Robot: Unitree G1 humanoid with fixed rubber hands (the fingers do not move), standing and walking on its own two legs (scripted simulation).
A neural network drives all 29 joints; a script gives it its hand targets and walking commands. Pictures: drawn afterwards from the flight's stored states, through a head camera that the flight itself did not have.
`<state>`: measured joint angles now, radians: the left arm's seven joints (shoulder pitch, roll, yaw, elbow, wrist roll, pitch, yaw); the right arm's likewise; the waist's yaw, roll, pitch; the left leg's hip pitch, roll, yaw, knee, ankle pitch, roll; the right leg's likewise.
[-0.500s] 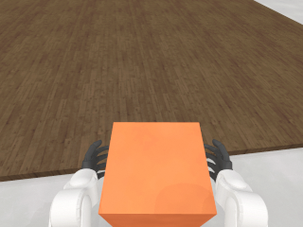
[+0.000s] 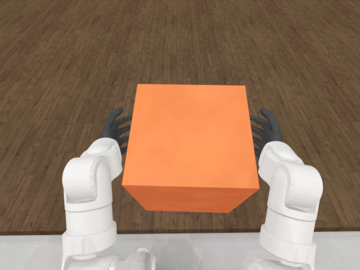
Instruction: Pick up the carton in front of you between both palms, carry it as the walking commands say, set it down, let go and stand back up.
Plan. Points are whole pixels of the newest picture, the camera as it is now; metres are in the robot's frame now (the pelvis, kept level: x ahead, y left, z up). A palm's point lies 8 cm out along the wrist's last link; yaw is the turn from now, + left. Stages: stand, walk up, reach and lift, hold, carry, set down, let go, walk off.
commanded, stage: carry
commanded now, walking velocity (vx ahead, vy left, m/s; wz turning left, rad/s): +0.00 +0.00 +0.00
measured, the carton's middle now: (189, 156) +0.35 +0.01 +0.07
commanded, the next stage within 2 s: none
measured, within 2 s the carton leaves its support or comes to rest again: neither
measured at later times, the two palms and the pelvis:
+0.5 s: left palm (136, 84) +0.57 +0.16 +0.10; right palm (245, 87) +0.56 -0.14 +0.11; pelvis +0.21 +0.03 -0.02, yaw -1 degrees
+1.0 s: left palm (141, 81) +0.59 +0.16 +0.09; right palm (244, 83) +0.59 -0.14 +0.10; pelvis +0.26 +0.02 -0.01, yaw -2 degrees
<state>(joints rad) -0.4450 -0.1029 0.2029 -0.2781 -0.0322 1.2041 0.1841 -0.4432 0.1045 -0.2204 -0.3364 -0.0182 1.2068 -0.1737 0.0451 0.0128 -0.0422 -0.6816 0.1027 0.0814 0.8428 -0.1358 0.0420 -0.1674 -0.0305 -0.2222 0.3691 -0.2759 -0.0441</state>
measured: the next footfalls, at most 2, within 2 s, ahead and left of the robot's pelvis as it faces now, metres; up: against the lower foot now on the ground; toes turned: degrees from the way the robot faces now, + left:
left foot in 0.12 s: +0.27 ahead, +0.11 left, +0.00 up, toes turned +8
right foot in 0.42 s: +0.23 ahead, -0.08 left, +0.00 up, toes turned -10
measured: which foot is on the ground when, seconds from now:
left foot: up 0.00-0.10, down 0.12-1.00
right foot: down 0.00-0.14, up 0.16-0.40, down 0.42-1.00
